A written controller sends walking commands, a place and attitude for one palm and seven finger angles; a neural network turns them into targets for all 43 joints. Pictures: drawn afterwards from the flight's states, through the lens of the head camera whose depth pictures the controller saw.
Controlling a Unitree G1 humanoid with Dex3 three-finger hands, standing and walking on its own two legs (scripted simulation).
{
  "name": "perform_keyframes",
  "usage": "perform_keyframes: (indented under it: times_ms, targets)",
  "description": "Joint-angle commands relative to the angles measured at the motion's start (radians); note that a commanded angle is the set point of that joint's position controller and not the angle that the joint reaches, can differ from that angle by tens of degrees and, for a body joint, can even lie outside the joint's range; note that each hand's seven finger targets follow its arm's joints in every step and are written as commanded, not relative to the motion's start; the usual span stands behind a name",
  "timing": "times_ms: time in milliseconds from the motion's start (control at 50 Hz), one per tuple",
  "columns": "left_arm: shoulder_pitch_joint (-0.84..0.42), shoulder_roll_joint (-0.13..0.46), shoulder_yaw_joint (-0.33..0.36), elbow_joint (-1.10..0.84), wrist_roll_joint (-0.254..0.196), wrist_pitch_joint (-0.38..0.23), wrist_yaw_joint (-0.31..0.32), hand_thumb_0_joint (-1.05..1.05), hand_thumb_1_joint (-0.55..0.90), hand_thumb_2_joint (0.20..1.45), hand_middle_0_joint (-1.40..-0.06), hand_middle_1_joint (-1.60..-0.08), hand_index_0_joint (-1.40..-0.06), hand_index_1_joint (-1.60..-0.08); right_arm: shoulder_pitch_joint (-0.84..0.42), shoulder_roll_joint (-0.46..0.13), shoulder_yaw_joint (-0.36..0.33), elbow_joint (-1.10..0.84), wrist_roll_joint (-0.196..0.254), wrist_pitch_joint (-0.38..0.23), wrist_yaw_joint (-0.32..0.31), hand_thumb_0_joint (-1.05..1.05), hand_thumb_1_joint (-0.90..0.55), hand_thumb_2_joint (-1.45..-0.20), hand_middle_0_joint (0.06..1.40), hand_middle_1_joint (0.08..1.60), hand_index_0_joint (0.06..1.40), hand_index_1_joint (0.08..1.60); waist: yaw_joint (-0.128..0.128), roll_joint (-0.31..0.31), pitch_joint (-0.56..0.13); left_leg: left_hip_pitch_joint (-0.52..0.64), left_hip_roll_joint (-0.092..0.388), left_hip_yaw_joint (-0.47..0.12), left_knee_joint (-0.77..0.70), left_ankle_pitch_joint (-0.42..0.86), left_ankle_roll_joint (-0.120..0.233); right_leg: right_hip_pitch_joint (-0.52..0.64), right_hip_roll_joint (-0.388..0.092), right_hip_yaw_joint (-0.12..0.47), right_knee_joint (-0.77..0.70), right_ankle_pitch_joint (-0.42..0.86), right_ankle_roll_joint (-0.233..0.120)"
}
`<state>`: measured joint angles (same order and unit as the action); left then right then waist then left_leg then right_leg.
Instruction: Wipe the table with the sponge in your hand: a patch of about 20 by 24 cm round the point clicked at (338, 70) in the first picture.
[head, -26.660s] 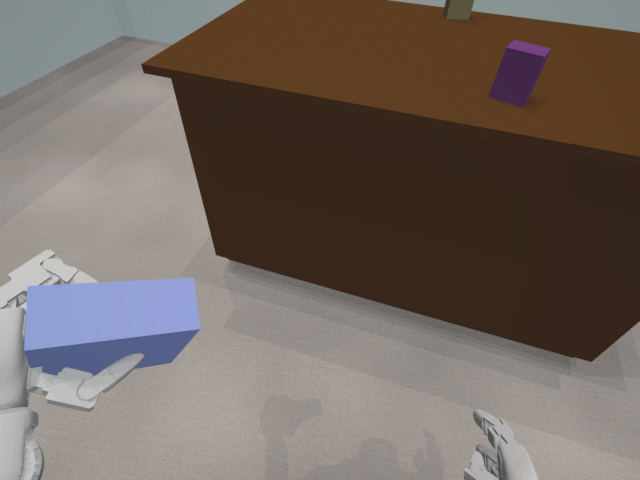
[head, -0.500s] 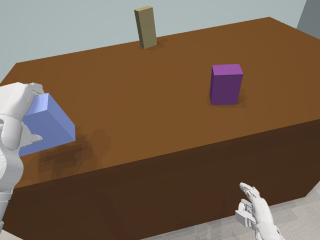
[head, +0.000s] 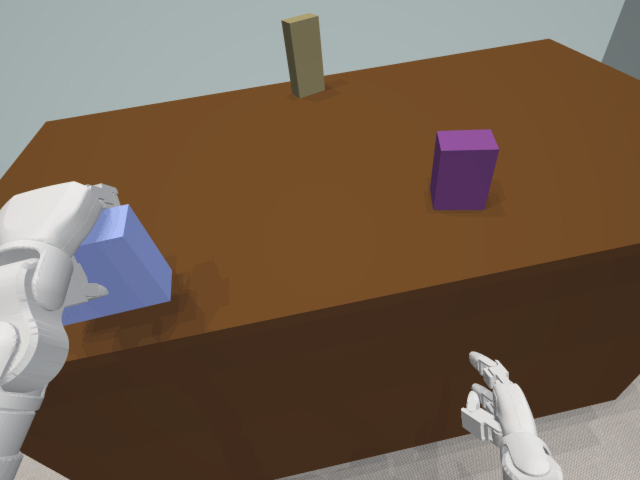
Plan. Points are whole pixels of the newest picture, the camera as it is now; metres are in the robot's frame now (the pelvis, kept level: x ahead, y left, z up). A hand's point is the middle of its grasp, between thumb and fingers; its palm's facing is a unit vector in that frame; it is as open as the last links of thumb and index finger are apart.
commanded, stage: lower the sponge onto the table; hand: left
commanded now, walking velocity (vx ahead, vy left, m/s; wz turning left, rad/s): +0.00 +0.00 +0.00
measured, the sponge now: (102, 278) +0.26 +0.32 +0.15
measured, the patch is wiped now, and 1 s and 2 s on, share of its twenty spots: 0.00 0.00 0.35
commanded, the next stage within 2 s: wipe forward along the first lane in 0.96 s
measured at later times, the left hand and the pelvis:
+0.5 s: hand (114, 260) +0.26 +0.29 +0.18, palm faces +0.03 +0.00 -1.00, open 9.1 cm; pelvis +0.00 +0.00 +0.00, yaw -1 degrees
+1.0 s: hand (100, 258) +0.27 +0.31 +0.18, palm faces +0.12 -0.01 -0.99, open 9.1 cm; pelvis +0.00 +0.00 +0.00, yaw +0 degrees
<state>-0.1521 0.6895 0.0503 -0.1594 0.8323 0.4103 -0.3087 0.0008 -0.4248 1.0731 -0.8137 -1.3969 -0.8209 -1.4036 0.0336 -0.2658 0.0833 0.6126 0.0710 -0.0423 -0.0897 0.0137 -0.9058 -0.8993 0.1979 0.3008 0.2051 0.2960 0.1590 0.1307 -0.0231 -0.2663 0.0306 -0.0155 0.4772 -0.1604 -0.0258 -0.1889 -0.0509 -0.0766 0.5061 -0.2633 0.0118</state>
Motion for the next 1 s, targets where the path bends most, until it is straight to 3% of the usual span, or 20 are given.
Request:
perform_keyframes:
  times_ms: [0, 20, 100, 120, 220, 260, 320, 340, 400, 420, 480, 540, 560, 620, 680, 720, 800, 820, 920, 980]
  targets:
    - [-0.420, 0.356, 0.184, -0.263, 0.041, -0.108, 0.045, 0.000, 0.100, 1.300, -1.200, -1.600, -1.200, -1.600, -0.210, -0.070, -0.032, -0.173, -0.019, -0.077, -0.025, 0.000, -0.900, -0.900, 0.200, 0.300, 0.200, 0.300, -0.010, -0.021, -0.233, 0.164, -0.070, -0.003, -0.063, 0.034, 0.045, -0.025, 0.060, 0.013, -0.107, 0.029, -0.054]
    - [-0.445, 0.411, 0.242, -0.304, 0.040, -0.128, 0.066, 0.000, 0.100, 1.300, -1.200, -1.600, -1.200, -1.600, -0.239, -0.066, -0.031, -0.177, -0.019, -0.092, -0.028, 0.000, -0.900, -0.900, 0.200, 0.300, 0.200, 0.300, -0.002, 0.033, -0.248, 0.177, -0.063, -0.007, -0.057, 0.030, 0.040, -0.012, 0.066, 0.038, -0.102, 0.026, -0.066]
    - [-0.436, 0.353, 0.249, -0.143, -0.007, -0.125, 0.142, 0.000, 0.100, 1.300, -1.200, -1.600, -1.200, -1.600, -0.200, -0.070, -0.042, -0.123, -0.020, -0.082, -0.028, 0.000, -0.900, -0.900, 0.200, 0.300, 0.200, 0.300, 0.008, 0.007, -0.184, 0.153, -0.058, 0.005, -0.072, 0.051, 0.024, -0.017, 0.055, 0.017, -0.133, 0.026, -0.062]
    - [-0.448, 0.354, 0.255, -0.116, -0.007, -0.104, 0.149, 0.000, 0.100, 1.300, -1.200, -1.600, -1.200, -1.600, -0.237, -0.072, -0.043, -0.128, -0.013, -0.089, -0.027, 0.000, -0.900, -0.900, 0.200, 0.300, 0.200, 0.300, 0.010, 0.013, -0.179, 0.149, -0.055, 0.004, -0.067, 0.029, 0.020, -0.015, 0.057, 0.047, -0.132, 0.012, -0.071]
    - [-0.354, 0.246, 0.135, 0.017, 0.016, -0.019, 0.100, 0.000, 0.100, 1.300, -1.200, -1.600, -1.200, -1.600, -0.240, -0.081, -0.037, -0.138, -0.001, -0.074, -0.016, 0.000, -0.900, -0.900, 0.200, 0.300, 0.200, 0.300, -0.007, -0.042, -0.164, 0.098, -0.058, 0.015, -0.071, -0.006, 0.021, -0.020, 0.054, 0.036, -0.119, 0.016, -0.057]
    - [-0.333, 0.223, 0.087, -0.017, 0.027, -0.022, 0.060, 0.000, 0.100, 1.300, -1.200, -1.600, -1.200, -1.600, -0.208, -0.086, -0.037, -0.149, -0.002, -0.064, -0.012, 0.000, -0.900, -0.900, 0.200, 0.300, 0.200, 0.300, -0.022, -0.072, -0.178, 0.095, -0.062, 0.013, -0.069, -0.007, 0.028, -0.021, 0.051, 0.014, -0.111, 0.028, -0.046]
    - [-0.327, 0.256, 0.099, -0.145, 0.047, -0.060, 0.015, 0.000, 0.100, 1.300, -1.200, -1.600, -1.200, -1.600, -0.235, -0.072, -0.032, -0.188, -0.003, -0.077, -0.008, 0.000, -0.900, -0.900, 0.200, 0.300, 0.200, 0.300, -0.022, -0.029, -0.235, 0.130, -0.067, 0.006, -0.045, 0.022, 0.041, -0.011, 0.060, 0.030, -0.093, 0.054, -0.053]
    - [-0.316, 0.281, 0.124, -0.178, 0.042, -0.087, 0.015, 0.000, 0.100, 1.300, -1.200, -1.600, -1.200, -1.600, -0.193, -0.077, -0.036, -0.187, -0.019, -0.076, -0.010, 0.000, -0.900, -0.900, 0.200, 0.300, 0.200, 0.300, -0.014, -0.054, -0.255, 0.135, -0.073, 0.004, -0.042, 0.046, 0.046, -0.001, 0.054, 0.021, -0.092, 0.066, -0.052]
    - [-0.287, 0.353, 0.234, -0.225, 0.015, -0.157, 0.052, 0.000, 0.100, 1.300, -1.200, -1.600, -1.200, -1.600, -0.174, -0.071, -0.040, -0.180, -0.025, -0.079, -0.018, 0.000, -0.900, -0.900, 0.200, 0.300, 0.200, 0.300, -0.001, -0.070, -0.223, 0.156, -0.065, 0.008, -0.038, 0.076, 0.049, -0.013, 0.054, 0.019, -0.106, 0.073, -0.051]
    - [-0.300, 0.425, 0.315, -0.216, 0.013, -0.166, 0.079, 0.000, 0.100, 1.300, -1.200, -1.600, -1.200, -1.600, -0.193, -0.076, -0.041, -0.173, -0.025, -0.087, -0.020, 0.000, -0.900, -0.900, 0.200, 0.300, 0.200, 0.300, 0.005, -0.044, -0.210, 0.150, -0.055, 0.004, -0.034, 0.059, 0.042, -0.016, 0.060, 0.040, -0.113, 0.051, -0.060]
    - [-0.300, 0.345, 0.293, -0.150, -0.020, -0.164, 0.157, 0.000, 0.100, 1.300, -1.200, -1.600, -1.200, -1.600, -0.161, -0.077, -0.056, -0.146, -0.031, -0.078, -0.021, 0.000, -0.900, -0.900, 0.200, 0.300, 0.200, 0.300, 0.013, -0.028, -0.181, 0.145, -0.053, 0.019, -0.043, 0.080, 0.032, -0.009, 0.051, 0.026, -0.129, 0.057, -0.059]
    - [-0.298, 0.311, 0.258, -0.095, -0.007, -0.113, 0.189, 0.000, 0.100, 1.300, -1.200, -1.600, -1.200, -1.600, -0.182, -0.086, -0.059, -0.129, -0.026, -0.074, -0.015, 0.000, -0.900, -0.900, 0.200, 0.300, 0.200, 0.300, 0.013, 0.008, -0.182, 0.128, -0.055, 0.025, -0.051, 0.075, 0.023, 0.006, 0.052, 0.032, -0.123, 0.055, -0.064]
    - [-0.285, 0.258, 0.206, -0.085, -0.007, -0.094, 0.183, 0.000, 0.100, 1.300, -1.200, -1.600, -1.200, -1.600, -0.190, -0.082, -0.056, -0.131, -0.019, -0.073, -0.010, 0.000, -0.900, -0.900, 0.200, 0.300, 0.200, 0.300, 0.002, -0.017, -0.165, 0.125, -0.056, 0.028, -0.054, 0.065, 0.023, -0.006, 0.050, 0.024, -0.128, 0.052, -0.054]
    - [-0.244, 0.239, 0.159, -0.064, 0.013, -0.052, 0.133, 0.000, 0.100, 1.300, -1.200, -1.600, -1.200, -1.600, -0.233, -0.082, -0.047, -0.151, -0.010, -0.075, -0.011, 0.000, -0.900, -0.900, 0.200, 0.300, 0.200, 0.300, -0.006, -0.044, -0.165, 0.108, -0.059, 0.023, -0.051, 0.031, 0.028, -0.009, 0.053, 0.040, -0.114, 0.050, -0.055]
    - [-0.249, 0.219, 0.093, -0.101, 0.023, -0.071, 0.075, 0.000, 0.100, 1.300, -1.200, -1.600, -1.200, -1.600, -0.193, -0.086, -0.047, -0.157, -0.017, -0.071, -0.016, 0.000, -0.900, -0.900, 0.200, 0.300, 0.200, 0.300, -0.030, -0.071, -0.164, 0.119, -0.068, 0.019, -0.049, 0.017, 0.043, -0.032, 0.052, 0.021, -0.118, 0.051, -0.042]
    - [-0.253, 0.290, 0.158, -0.144, 0.033, -0.109, 0.063, 0.000, 0.100, 1.300, -1.200, -1.600, -1.200, -1.600, -0.212, -0.079, -0.042, -0.170, -0.013, -0.084, -0.021, 0.000, -0.900, -0.900, 0.200, 0.300, 0.200, 0.300, -0.026, -0.059, -0.185, 0.137, -0.065, 0.008, -0.036, 0.019, 0.045, -0.027, 0.060, 0.039, -0.114, 0.045, -0.050]
    - [-0.319, 0.321, 0.204, -0.157, 0.019, -0.198, 0.102, 0.000, 0.100, 1.300, -1.200, -1.600, -1.200, -1.600, -0.157, -0.074, -0.048, -0.152, -0.027, -0.085, -0.035, 0.000, -0.900, -0.900, 0.200, 0.300, 0.200, 0.300, -0.022, -0.041, -0.178, 0.167, -0.067, 0.009, -0.044, 0.033, 0.046, -0.037, 0.057, 0.019, -0.135, 0.033, -0.052]
    - [-0.311, 0.376, 0.274, -0.165, 0.018, -0.205, 0.122, 0.000, 0.100, 1.300, -1.200, -1.600, -1.200, -1.600, -0.178, -0.075, -0.051, -0.155, -0.025, -0.095, -0.037, 0.000, -0.900, -0.900, 0.200, 0.300, 0.200, 0.300, -0.009, -0.025, -0.190, 0.171, -0.061, 0.002, -0.036, 0.034, 0.041, -0.023, 0.062, 0.041, -0.132, 0.033, -0.064]
    - [-0.247, 0.298, 0.263, -0.105, 0.004, -0.156, 0.195, 0.000, 0.100, 1.300, -1.200, -1.600, -1.200, -1.600, -0.198, -0.075, -0.055, -0.137, -0.024, -0.081, -0.015, 0.000, -0.900, -0.900, 0.200, 0.300, 0.200, 0.300, 0.011, 0.019, -0.178, 0.150, -0.055, 0.016, -0.048, 0.095, 0.024, 0.012, 0.062, 0.033, -0.125, 0.081, -0.070]
    - [-0.210, 0.203, 0.161, -0.100, 0.014, -0.104, 0.181, 0.000, 0.100, 1.300, -1.200, -1.600, -1.200, -1.600, -0.189, -0.082, -0.055, -0.135, -0.027, -0.062, 0.000, 0.000, -0.900, -0.900, 0.200, 0.300, 0.200, 0.300, -0.002, -0.012, -0.188, 0.135, -0.055, 0.021, -0.066, 0.091, 0.026, 0.012, 0.061, 0.005, -0.119, 0.097, -0.060]
